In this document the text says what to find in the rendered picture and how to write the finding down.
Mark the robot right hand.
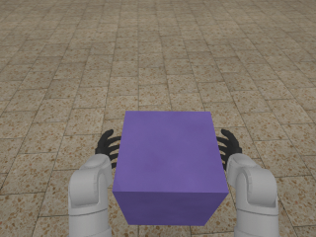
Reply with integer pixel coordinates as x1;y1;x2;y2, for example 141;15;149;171
216;128;243;171

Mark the robot right forearm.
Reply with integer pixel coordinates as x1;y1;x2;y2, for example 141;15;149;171
226;153;281;237

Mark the robot left forearm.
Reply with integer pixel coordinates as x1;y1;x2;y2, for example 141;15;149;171
66;153;114;237

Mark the carton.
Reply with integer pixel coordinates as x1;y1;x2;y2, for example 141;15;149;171
112;111;229;226

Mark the robot left hand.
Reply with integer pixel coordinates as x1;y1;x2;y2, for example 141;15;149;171
95;129;121;169

